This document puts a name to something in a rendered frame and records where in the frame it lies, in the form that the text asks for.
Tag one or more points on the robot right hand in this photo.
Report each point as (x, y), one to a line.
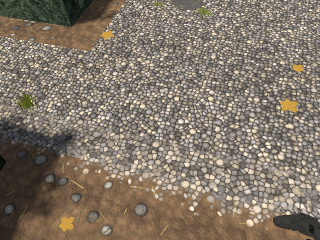
(302, 222)

